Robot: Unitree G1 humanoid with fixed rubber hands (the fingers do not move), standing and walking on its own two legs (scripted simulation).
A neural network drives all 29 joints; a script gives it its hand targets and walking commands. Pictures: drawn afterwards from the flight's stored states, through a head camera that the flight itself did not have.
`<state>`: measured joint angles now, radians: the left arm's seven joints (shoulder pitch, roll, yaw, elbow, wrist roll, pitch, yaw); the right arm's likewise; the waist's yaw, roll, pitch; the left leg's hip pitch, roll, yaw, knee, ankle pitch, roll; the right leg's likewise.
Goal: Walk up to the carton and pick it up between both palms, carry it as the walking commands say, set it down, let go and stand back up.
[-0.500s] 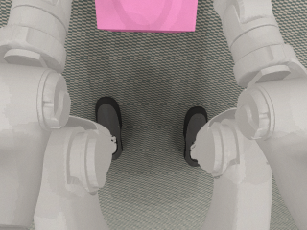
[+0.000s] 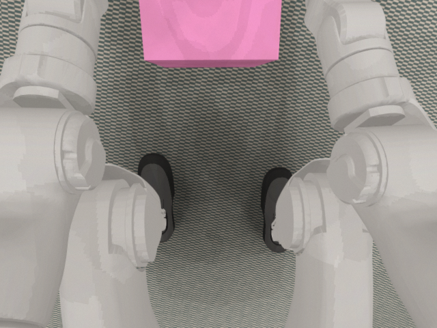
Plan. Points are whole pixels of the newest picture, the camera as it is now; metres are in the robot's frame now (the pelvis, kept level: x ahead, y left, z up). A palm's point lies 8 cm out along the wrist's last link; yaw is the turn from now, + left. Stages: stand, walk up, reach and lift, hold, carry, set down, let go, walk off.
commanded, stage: reach and lift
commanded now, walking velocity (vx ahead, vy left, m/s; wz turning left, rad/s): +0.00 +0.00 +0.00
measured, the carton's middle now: out of the picture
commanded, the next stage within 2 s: none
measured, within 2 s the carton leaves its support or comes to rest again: leaves its support in 0.14 s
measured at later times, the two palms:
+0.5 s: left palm out of the picture +0.55 +0.18 -0.15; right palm out of the picture +0.55 -0.09 -0.15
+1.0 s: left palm out of the picture +0.55 +0.18 -0.10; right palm out of the picture +0.55 -0.08 -0.09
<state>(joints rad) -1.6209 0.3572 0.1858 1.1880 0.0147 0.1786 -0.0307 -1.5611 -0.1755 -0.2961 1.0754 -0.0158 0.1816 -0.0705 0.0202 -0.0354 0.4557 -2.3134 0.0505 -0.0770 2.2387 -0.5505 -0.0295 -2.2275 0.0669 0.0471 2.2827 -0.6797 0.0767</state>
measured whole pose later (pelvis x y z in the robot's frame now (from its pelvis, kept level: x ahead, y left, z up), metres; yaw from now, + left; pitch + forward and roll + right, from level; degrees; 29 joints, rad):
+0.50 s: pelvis -0.01 +0.00 +0.01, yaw +0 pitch +36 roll -2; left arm -1.56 0.31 0.20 1.06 0.01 0.23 0.05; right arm -1.49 -0.11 -0.34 0.93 -0.02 0.23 -0.14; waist 0.01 -0.05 0.39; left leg -2.30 0.03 -0.09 2.19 -0.52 -0.05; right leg -2.22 0.08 0.05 2.24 -0.65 0.08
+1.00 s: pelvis +0.00 +0.00 +0.04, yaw +1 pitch +41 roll -4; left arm -1.48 0.20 0.31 0.90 0.17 0.31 0.08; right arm -1.36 -0.01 -0.45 0.72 -0.12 0.30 -0.16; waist 0.00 -0.03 0.24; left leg -2.30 -0.01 -0.10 2.08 -0.50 -0.05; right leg -2.19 0.07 0.05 2.12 -0.65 0.10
